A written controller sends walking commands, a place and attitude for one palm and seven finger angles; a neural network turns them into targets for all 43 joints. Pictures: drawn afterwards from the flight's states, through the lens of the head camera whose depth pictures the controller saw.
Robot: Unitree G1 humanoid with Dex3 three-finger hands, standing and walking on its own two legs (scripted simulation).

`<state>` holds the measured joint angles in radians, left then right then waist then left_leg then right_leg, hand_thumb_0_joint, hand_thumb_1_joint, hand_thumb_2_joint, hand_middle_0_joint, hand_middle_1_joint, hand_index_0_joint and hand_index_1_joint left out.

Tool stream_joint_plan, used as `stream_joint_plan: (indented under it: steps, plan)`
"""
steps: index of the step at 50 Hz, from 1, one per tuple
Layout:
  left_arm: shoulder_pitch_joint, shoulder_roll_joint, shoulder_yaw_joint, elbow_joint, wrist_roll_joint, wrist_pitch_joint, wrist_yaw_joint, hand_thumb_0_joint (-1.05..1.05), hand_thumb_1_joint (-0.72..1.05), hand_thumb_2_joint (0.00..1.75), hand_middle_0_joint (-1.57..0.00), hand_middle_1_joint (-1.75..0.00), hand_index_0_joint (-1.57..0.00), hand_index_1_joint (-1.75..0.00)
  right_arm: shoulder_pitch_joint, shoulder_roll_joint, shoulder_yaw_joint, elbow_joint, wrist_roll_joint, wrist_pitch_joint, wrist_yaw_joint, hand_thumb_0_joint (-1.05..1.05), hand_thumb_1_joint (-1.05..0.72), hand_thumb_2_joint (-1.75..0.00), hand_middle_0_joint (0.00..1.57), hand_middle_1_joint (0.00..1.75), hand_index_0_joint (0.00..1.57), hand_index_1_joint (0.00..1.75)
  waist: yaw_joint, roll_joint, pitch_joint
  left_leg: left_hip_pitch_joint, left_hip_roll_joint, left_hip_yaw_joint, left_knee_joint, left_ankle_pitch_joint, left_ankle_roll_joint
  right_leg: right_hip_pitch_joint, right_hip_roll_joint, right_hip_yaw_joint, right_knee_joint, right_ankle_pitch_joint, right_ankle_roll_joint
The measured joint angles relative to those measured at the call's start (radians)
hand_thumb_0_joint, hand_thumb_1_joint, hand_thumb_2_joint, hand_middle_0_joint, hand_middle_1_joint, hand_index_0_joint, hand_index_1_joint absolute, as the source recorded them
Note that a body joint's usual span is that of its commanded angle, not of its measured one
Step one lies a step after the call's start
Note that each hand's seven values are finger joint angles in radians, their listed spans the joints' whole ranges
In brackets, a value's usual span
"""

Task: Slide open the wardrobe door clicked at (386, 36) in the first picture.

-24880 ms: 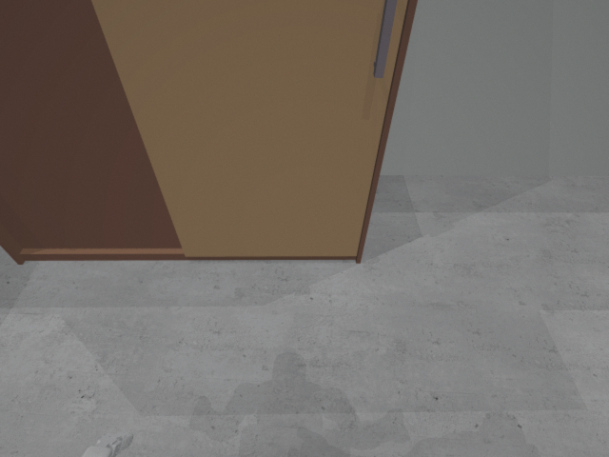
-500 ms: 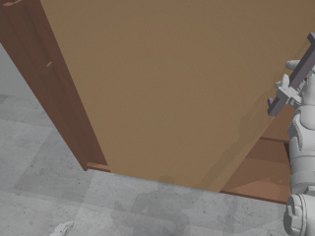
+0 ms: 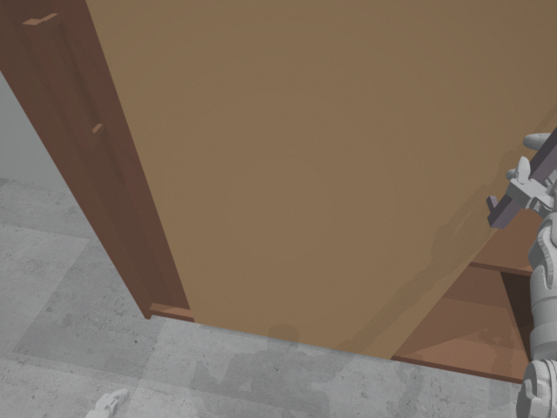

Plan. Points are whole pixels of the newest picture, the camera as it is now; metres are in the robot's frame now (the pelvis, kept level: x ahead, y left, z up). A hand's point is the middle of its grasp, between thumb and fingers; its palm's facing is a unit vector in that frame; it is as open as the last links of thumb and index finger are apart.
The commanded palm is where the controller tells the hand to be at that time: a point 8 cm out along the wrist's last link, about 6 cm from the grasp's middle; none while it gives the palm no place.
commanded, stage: stop walking and hold the door there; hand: right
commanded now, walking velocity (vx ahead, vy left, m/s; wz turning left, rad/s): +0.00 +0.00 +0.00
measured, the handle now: (530, 164) +0.44 -0.34 +0.17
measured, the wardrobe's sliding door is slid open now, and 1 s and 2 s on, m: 0.49 0.49 0.49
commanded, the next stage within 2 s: loosen the grip on the handle in 0.12 s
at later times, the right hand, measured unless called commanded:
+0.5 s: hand (520, 182) +0.41 -0.31 +0.17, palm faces +0.47 +0.84 -0.28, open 9.2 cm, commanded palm +0.35 -0.33 +0.18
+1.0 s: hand (519, 190) +0.40 -0.31 +0.16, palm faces +0.49 +0.84 -0.24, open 14.1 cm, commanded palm +0.36 -0.36 +0.16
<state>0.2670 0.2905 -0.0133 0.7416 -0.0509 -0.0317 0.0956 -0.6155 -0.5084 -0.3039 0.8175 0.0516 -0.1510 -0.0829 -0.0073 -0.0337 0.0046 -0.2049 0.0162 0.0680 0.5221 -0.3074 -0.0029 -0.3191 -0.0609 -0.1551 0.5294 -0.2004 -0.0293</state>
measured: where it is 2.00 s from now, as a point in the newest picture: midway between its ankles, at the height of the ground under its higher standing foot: outside the picture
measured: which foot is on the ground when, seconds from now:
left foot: down 0.00-1.00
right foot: down 0.00-1.00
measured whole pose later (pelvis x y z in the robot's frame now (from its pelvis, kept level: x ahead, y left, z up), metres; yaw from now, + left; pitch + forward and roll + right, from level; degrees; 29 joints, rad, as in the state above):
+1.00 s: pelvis +0.01 +0.02 +0.00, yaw -2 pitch +4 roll +1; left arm 0.28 0.26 0.00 0.74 -0.01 -0.04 0.08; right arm -0.56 -0.54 -0.45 0.67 -0.02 -0.09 -0.01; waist 0.04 0.00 -0.01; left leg -0.29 0.01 0.11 0.56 -0.34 0.02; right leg -0.42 -0.07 -0.11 0.57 -0.21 -0.01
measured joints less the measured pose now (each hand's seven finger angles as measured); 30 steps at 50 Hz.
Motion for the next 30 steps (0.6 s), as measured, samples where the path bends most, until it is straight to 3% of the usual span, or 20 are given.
stream_joint_plan:
  steps: [11, 13, 14, 18, 21, 24, 30]
  plan:
    - [-0.035, -0.007, -0.005, -0.029, 0.0, 0.012, 0.003, 0.01, 0.9, 0.9, -0.2, -0.3, -0.21, -0.3, 0.025, 0.004, 0.001, -0.046, -0.002, 0.002, -0.003, -0.11, -0.69, -0.85, 0.46, 1.4, 0.29, 1.37, -0.002, -0.001, 0.001, -0.003, 0.001, -0.002, -0.005, 0.001, -0.003, -0.004, 0.001, -0.002, -0.001, -0.002, -0.003]
    - [-0.021, -0.021, 0.007, -0.046, 0.018, -0.015, -0.008, 0.01, 0.9, 0.9, -0.2, -0.3, -0.21, -0.3, -0.04, 0.006, -0.049, -0.001, -0.102, 0.006, 0.041, -0.13, -0.64, -0.84, 0.46, 1.4, 0.31, 1.37, -0.001, 0.012, 0.021, -0.006, 0.01, 0.005, 0.009, -0.005, -0.001, -0.003, 0.011, 0.004, -0.006, 0.003, -0.006]
    - [-0.013, -0.031, 0.01, -0.045, 0.032, -0.03, -0.022, 0.01, 0.9, 0.9, -0.2, -0.3, -0.2, -0.3, -0.091, 0.0, -0.062, 0.039, -0.125, 0.025, 0.057, -0.13, -0.61, -0.83, 0.46, 1.4, 0.32, 1.38, 0.009, 0.024, 0.02, -0.012, 0.015, 0.02, 0.01, -0.006, 0.002, -0.013, 0.019, 0.017, -0.011, 0.014, -0.008]
    - [0.018, -0.063, -0.001, -0.043, 0.064, -0.062, -0.063, 0.01, 0.9, 0.9, -0.2, -0.3, -0.21, -0.3, -0.174, -0.032, -0.112, 0.07, -0.145, 0.074, 0.081, -0.1, -0.5, -0.77, 0.46, 1.4, 0.44, 1.44, 0.022, 0.08, 0.015, -0.028, 0.008, 0.034, -0.014, 0.015, 0.017, -0.026, 0.017, 0.031, -0.05, 0.05, 0.002]
    - [0.048, -0.054, 0.011, -0.052, 0.063, -0.074, -0.073, 0.01, 0.9, 0.9, -0.2, -0.3, -0.21, -0.3, -0.153, -0.031, -0.066, 0.014, -0.163, 0.076, 0.052, -0.06, -0.37, -0.69, 0.46, 1.41, 0.47, 1.45, 0.019, 0.075, 0.018, -0.043, -0.001, 0.035, -0.014, 0.022, 0.023, -0.047, 0.006, 0.034, -0.035, 0.046, 0.007]
    - [0.059, -0.029, 0.022, -0.044, 0.056, -0.063, -0.07, 0.01, 0.9, 0.9, -0.2, -0.3, -0.21, -0.3, -0.1, -0.017, -0.069, -0.054, -0.153, 0.083, 0.028, -0.03, -0.15, -0.57, 0.46, 1.4, 0.48, 1.44, 0.026, 0.047, 0.027, -0.05, -0.001, 0.04, -0.011, 0.022, 0.021, -0.061, 0.007, 0.039, -0.024, 0.043, 0.002]
    - [0.058, -0.019, 0.029, 0.001, 0.044, -0.038, -0.047, 0.01, 0.9, 0.9, -0.2, -0.3, -0.21, -0.3, -0.02, 0.009, -0.088, -0.141, -0.089, 0.107, 0.02, -0.01, 0.26, -0.35, 0.43, 1.36, 0.42, 1.38, 0.033, 0.034, 0.019, -0.054, -0.001, 0.037, -0.008, 0.016, 0.017, -0.065, 0.006, 0.037, -0.018, 0.036, 0.001]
